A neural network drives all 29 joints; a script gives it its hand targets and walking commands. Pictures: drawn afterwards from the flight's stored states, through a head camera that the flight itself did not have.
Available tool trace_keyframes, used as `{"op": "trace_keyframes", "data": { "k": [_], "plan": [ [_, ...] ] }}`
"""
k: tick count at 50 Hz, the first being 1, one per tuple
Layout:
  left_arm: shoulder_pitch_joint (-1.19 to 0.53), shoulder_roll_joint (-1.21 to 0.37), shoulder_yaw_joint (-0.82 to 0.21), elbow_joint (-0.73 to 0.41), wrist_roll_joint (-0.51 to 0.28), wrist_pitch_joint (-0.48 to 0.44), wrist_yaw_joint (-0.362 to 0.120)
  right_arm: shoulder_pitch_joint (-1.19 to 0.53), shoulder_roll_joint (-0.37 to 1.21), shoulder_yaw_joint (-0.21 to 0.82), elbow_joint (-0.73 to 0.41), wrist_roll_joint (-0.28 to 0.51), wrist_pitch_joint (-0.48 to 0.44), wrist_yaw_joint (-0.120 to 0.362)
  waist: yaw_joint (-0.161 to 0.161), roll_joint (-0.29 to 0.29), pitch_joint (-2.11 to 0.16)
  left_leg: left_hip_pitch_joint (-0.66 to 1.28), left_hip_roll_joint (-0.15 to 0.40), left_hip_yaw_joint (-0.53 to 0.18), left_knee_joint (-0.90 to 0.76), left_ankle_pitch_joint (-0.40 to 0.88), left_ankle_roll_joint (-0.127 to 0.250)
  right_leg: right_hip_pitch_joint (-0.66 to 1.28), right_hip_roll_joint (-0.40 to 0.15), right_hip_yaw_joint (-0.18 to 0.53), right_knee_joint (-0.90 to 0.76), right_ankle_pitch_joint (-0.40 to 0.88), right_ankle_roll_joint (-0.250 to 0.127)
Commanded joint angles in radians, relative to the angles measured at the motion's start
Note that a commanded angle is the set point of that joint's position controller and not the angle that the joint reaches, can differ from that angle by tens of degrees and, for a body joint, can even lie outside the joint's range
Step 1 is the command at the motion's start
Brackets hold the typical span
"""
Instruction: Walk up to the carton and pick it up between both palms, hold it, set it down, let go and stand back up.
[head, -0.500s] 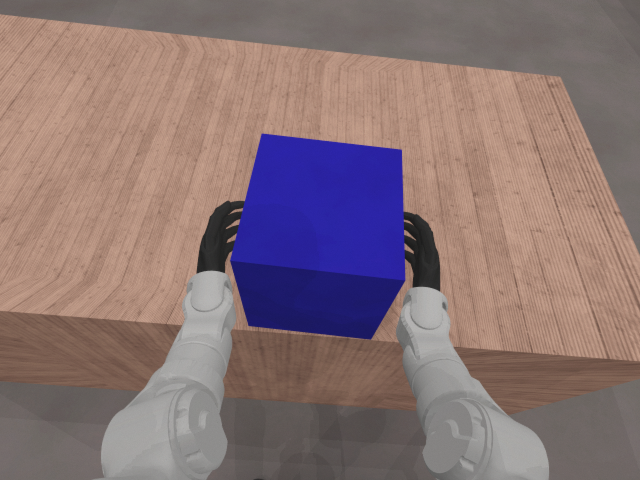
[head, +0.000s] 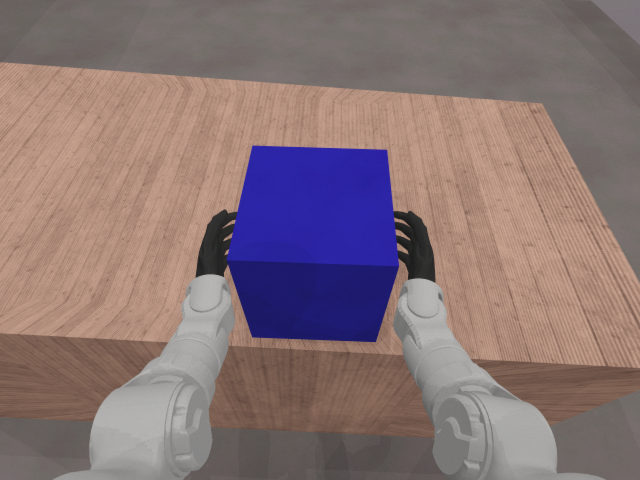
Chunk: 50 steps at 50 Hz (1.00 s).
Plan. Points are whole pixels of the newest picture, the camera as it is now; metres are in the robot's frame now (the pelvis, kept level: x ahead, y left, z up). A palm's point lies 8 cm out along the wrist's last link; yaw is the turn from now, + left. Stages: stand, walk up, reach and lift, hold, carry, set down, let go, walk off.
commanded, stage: reach and lift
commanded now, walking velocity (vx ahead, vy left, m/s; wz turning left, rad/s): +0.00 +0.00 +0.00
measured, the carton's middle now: (316, 247) +0.44 +0.02 +0.00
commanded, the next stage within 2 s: none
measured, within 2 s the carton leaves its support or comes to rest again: neither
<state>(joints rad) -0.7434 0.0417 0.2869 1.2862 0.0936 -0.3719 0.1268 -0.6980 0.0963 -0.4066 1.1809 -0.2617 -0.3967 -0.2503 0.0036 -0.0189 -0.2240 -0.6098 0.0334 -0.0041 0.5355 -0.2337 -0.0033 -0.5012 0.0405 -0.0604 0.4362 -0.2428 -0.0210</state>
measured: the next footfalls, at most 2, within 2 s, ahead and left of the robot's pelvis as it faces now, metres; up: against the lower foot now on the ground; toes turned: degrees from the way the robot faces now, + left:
none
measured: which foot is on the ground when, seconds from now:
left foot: down 0.00-1.00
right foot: down 0.00-1.00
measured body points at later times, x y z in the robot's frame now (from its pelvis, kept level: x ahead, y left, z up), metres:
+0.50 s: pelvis -0.01 -0.01 +0.01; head -0.03 +0.02 +0.46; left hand +0.39 +0.15 +0.10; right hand +0.38 -0.13 +0.11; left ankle +0.00 +0.11 -0.73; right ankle -0.04 -0.11 -0.73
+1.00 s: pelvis -0.04 +0.00 +0.01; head -0.09 +0.04 +0.46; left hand +0.34 +0.16 +0.14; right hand +0.34 -0.13 +0.14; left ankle +0.00 +0.11 -0.73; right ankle -0.04 -0.11 -0.73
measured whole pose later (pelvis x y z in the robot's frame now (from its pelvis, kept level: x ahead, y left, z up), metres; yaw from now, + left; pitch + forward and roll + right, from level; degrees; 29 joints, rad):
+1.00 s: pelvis -0.04 +0.00 +0.01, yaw +1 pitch -7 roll -1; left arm -0.64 -0.06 0.33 0.58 0.33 0.37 0.06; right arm -0.67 0.09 -0.24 0.87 -0.02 0.05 -0.23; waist -0.02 -0.09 0.00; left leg -0.09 0.01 0.01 0.34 -0.14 0.00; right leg 0.00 0.02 -0.05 0.30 -0.17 -0.02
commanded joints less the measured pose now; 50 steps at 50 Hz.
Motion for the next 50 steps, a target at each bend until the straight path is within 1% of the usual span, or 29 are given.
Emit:
{"op": "trace_keyframes", "data": {
  "k": [1,2,5,7,10,12,15,17,18,19,20,21,24,27,28,29,32,35,38,42,46,50],
  "plan": [
    [-0.833,-0.691,-0.309,-0.219,0.069,-0.08,-0.161,-0.723,0.683,0.398,-0.117,-0.086,-0.052,0.215,-0.004,0.12,-0.732,0.418,-0.012,0.015,0.034,0.605,-0.072,0.375,-0.003,0.006,0.086,0.714,0.043],
    [-0.834,-0.7,-0.319,-0.238,0.061,-0.073,-0.162,-0.721,0.685,0.418,-0.13,-0.07,-0.039,0.213,-0.012,0.115,-0.728,0.431,-0.012,0.009,0.032,0.615,-0.073,0.38,-0.002,0.005,0.088,0.724,0.045],
    [-0.838,-0.714,-0.332,-0.266,0.056,-0.043,-0.169,-0.745,0.696,0.466,-0.191,-0.017,-0.003,0.207,-0.009,0.106,-0.698,0.439,-0.016,-0.001,0.02,0.606,-0.069,0.397,-0.004,0.017,0.075,0.723,0.048],
    [-0.839,-0.727,-0.339,-0.284,0.055,-0.019,-0.173,-0.756,0.692,0.482,-0.215,0.004,0.023,0.202,-0.018,0.093,-0.656,0.454,-0.017,-0.005,0.007,0.583,-0.067,0.404,-0.005,0.019,0.058,0.704,0.052],
    [-0.832,-0.732,-0.328,-0.294,0.06,0.014,-0.181,-0.783,0.692,0.51,-0.271,0.036,0.053,0.202,-0.006,0.081,-0.617,0.463,-0.021,-0.003,-0.022,0.555,-0.058,0.437,-0.008,0.024,0.034,0.688,0.054],
    [-0.835,-0.723,-0.312,-0.301,0.069,0.039,-0.188,-0.782,0.685,0.505,-0.265,0.051,0.078,0.202,-0.005,0.062,-0.561,0.459,-0.021,0.001,-0.047,0.51,-0.052,0.454,-0.013,0.027,0.015,0.665,0.056],
    [-0.837,-0.716,-0.285,-0.321,0.087,0.077,-0.199,-0.79,0.663,0.483,-0.266,0.064,0.103,0.202,-0.009,0.052,-0.502,0.473,-0.019,0.011,-0.083,0.467,-0.047,0.477,-0.022,0.029,-0.013,0.634,0.056],
    [-0.82,-0.719,-0.27,-0.328,0.105,0.104,-0.207,-0.796,0.649,0.469,-0.276,0.067,0.111,0.204,-0.005,0.05,-0.471,0.499,-0.019,0.019,-0.103,0.461,-0.043,0.496,-0.024,0.026,-0.035,0.62,0.054],
    [-0.812,-0.718,-0.264,-0.337,0.117,0.121,-0.21,-0.781,0.642,0.455,-0.264,0.067,0.119,0.203,-0.013,0.054,-0.441,0.511,-0.018,0.022,-0.111,0.458,-0.046,0.501,-0.024,0.023,-0.046,0.612,0.053],
    [-0.813,-0.71,-0.251,-0.343,0.126,0.134,-0.215,-0.785,0.635,0.441,-0.261,0.061,0.121,0.204,-0.013,0.043,-0.433,0.517,-0.017,0.027,-0.12,0.451,-0.043,0.507,-0.026,0.023,-0.056,0.601,0.052],
    [-0.801,-0.71,-0.244,-0.349,0.138,0.152,-0.219,-0.779,0.633,0.434,-0.26,0.062,0.13,0.205,-0.015,0.045,-0.409,0.521,-0.021,0.031,-0.13,0.435,-0.041,0.523,-0.029,0.025,-0.063,0.598,0.051],
    [-0.791,-0.704,-0.233,-0.367,0.143,0.167,-0.222,-0.779,0.625,0.428,-0.275,0.059,0.134,0.205,-0.01,0.034,-0.409,0.521,-0.02,0.035,-0.141,0.427,-0.036,0.542,-0.031,0.022,-0.07,0.598,0.053],
    [-0.765,-0.699,-0.222,-0.406,0.168,0.225,-0.23,-0.779,0.6,0.401,-0.295,0.058,0.152,0.209,-0.012,0.045,-0.375,0.535,-0.023,0.047,-0.165,0.402,-0.038,0.564,-0.031,0.017,-0.093,0.564,0.053],
    [-0.779,-0.714,-0.237,-0.473,0.168,0.277,-0.23,-0.807,0.59,0.394,-0.345,0.062,0.164,0.215,-0.012,0.058,-0.385,0.562,-0.023,0.056,-0.175,0.397,-0.042,0.569,-0.033,0.009,-0.104,0.541,0.05],
    [-0.656,-0.673,-0.232,-0.489,0.172,0.329,-0.233,-0.737,0.569,0.456,-0.345,0.143,0.21,0.225,0.014,0.039,-0.298,0.674,-0.031,0.064,-0.153,0.478,-0.044,0.612,-0.022,0.021,-0.124,0.588,0.053],
    [-0.687,-0.714,-0.27,-0.559,0.149,0.369,-0.241,-0.778,0.552,0.473,-0.4,0.173,0.222,0.217,-0.005,0.038,-0.326,0.65,-0.033,0.064,-0.172,0.47,-0.049,0.571,-0.024,0.02,-0.134,0.562,0.062],
    [-0.73,-0.729,-0.352,-0.719,0.102,0.452,-0.233,-0.812,0.554,0.522,-0.525,0.223,0.264,0.212,-0.011,0.065,-0.4,0.699,-0.038,0.056,-0.151,0.501,-0.057,0.562,-0.016,0.014,-0.144,0.502,0.055],
    [-0.729,-0.737,-0.404,-0.801,0.086,0.509,-0.229,-0.823,0.548,0.552,-0.601,0.247,0.298,0.204,-0.018,0.08,-0.398,0.717,-0.04,0.044,-0.151,0.465,-0.053,0.553,-0.019,0.012,-0.152,0.453,0.055],
    [-0.709,-0.737,-0.411,-0.82,0.092,0.554,-0.234,-0.824,0.533,0.542,-0.617,0.25,0.324,0.201,-0.025,0.081,-0.349,0.711,-0.04,0.043,-0.171,0.384,-0.043,0.545,-0.024,0.009,-0.16,0.386,0.055],
    [-0.677,-0.73,-0.388,-0.814,0.112,0.603,-0.246,-0.816,0.508,0.504,-0.598,0.243,0.344,0.204,-0.033,0.074,-0.272,0.712,-0.038,0.049,-0.199,0.307,-0.034,0.528,-0.025,0.0,-0.174,0.3,0.054],
    [-0.647,-0.722,-0.364,-0.816,0.131,0.645,-0.259,-0.808,0.485,0.476,-0.583,0.24,0.355,0.206,-0.041,0.066,-0.212,0.727,-0.037,0.054,-0.215,0.28,-0.031,0.507,-0.021,-0.015,-0.188,0.238,0.052],
    [-0.627,-0.716,-0.363,-0.845,0.141,0.685,-0.267,-0.805,0.467,0.472,-0.596,0.248,0.361,0.207,-0.049,0.063,-0.178,0.742,-0.035,0.056,-0.222,0.276,-0.03,0.489,-0.016,-0.027,-0.198,0.196,0.05]
  ]
}}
